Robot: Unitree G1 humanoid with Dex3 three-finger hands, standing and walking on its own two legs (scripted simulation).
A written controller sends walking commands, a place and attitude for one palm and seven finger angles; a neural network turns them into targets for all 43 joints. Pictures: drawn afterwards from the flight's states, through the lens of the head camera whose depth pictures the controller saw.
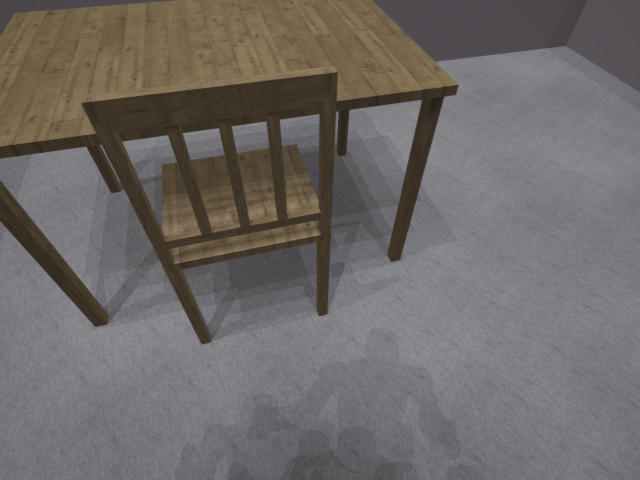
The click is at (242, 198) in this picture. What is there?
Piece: chair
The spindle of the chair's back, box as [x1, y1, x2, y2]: [217, 118, 249, 227]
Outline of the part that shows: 218,119 218,125 240,226 249,225 249,221 229,118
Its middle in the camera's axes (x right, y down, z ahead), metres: -0.19 -0.13 +0.85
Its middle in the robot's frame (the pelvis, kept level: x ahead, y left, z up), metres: +0.71 +0.23 -0.08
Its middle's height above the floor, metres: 0.68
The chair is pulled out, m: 0.00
